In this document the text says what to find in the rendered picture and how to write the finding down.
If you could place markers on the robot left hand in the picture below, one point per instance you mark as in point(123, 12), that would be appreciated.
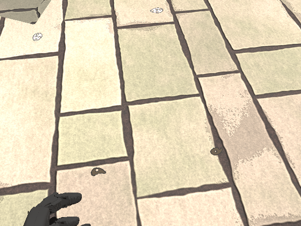
point(40, 215)

